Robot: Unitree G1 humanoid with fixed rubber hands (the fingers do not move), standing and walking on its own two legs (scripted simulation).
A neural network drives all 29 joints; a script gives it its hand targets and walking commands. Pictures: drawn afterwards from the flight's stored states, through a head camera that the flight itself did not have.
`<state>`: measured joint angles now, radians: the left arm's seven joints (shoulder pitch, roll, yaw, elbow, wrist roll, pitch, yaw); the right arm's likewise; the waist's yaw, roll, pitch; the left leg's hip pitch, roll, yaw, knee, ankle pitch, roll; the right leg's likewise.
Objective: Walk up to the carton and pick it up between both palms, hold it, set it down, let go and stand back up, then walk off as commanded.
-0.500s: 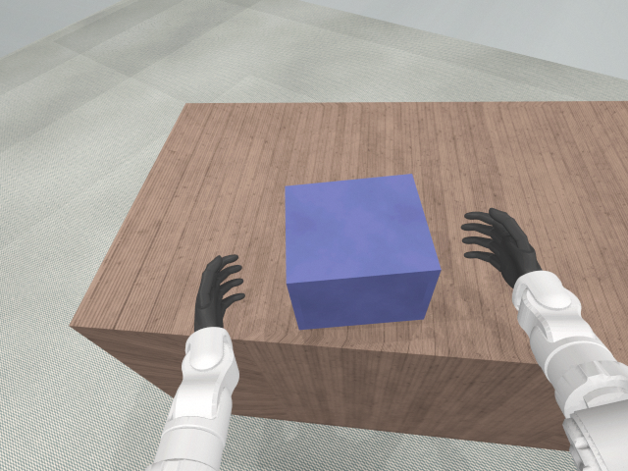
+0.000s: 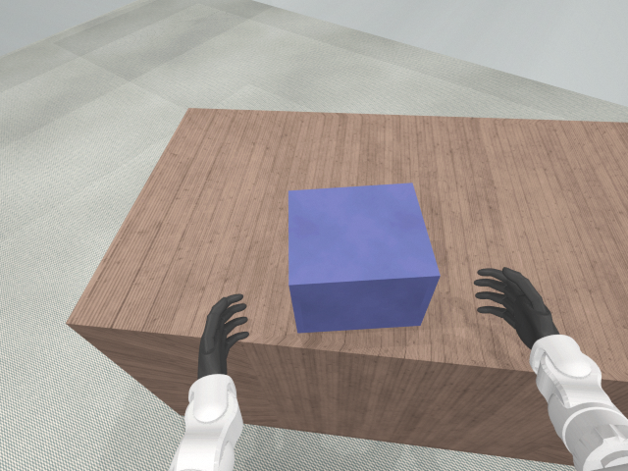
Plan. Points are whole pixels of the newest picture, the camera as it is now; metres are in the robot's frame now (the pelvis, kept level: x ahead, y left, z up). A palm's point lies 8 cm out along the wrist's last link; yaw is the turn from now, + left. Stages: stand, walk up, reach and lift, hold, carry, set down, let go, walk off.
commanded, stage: set down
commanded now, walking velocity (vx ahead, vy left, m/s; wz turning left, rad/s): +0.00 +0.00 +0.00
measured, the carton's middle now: (354, 258) +0.47 +0.04 -0.06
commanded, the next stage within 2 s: none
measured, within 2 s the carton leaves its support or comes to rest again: neither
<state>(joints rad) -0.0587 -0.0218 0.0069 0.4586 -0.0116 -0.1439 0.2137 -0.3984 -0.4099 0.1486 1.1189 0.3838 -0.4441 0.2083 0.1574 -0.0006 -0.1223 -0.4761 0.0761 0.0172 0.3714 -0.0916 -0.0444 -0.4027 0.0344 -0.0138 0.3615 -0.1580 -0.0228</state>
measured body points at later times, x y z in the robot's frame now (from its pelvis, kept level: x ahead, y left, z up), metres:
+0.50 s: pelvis +0.01 +0.00 +0.00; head +0.07 +0.01 +0.45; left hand +0.24 +0.19 -0.04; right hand +0.31 -0.23 -0.05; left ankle +0.04 +0.15 -0.74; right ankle +0.00 -0.11 -0.74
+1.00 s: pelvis +0.02 -0.01 +0.00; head +0.06 +0.01 +0.45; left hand +0.20 +0.21 -0.06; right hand +0.28 -0.23 -0.06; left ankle +0.04 +0.14 -0.74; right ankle +0.00 -0.11 -0.74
